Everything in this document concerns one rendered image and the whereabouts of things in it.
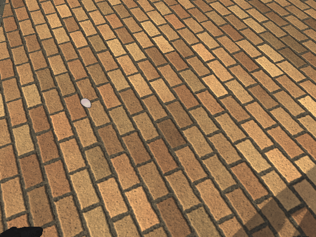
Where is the robot left hand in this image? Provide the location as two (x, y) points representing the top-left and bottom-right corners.
(0, 226), (43, 237)

